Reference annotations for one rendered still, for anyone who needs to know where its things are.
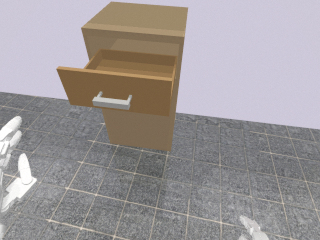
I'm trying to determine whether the left robot hand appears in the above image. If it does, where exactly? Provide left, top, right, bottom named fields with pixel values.
left=0, top=116, right=37, bottom=223

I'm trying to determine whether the right robot hand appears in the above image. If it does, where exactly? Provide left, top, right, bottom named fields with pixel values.
left=238, top=215, right=269, bottom=240

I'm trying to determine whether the cabinet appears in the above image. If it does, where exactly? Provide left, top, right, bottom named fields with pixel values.
left=81, top=1, right=188, bottom=152

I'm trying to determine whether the drawer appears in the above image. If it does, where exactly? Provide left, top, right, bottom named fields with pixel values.
left=56, top=48, right=178, bottom=117

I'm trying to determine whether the handle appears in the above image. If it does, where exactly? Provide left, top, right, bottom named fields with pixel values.
left=92, top=91, right=132, bottom=110

